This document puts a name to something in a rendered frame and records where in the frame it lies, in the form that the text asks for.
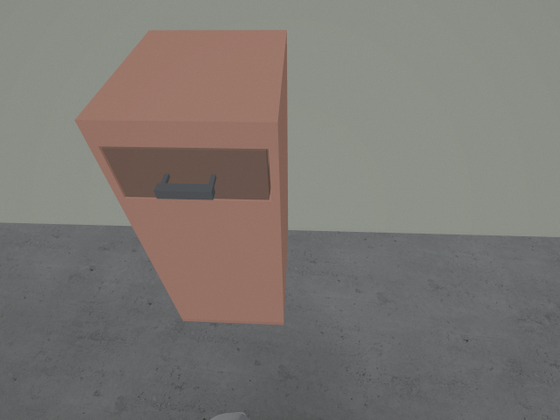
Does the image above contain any handle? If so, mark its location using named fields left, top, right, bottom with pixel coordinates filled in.
left=154, top=173, right=216, bottom=200

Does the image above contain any drawer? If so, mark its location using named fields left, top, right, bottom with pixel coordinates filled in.
left=102, top=146, right=270, bottom=200

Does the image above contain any cabinet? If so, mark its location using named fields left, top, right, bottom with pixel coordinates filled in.
left=75, top=30, right=288, bottom=325

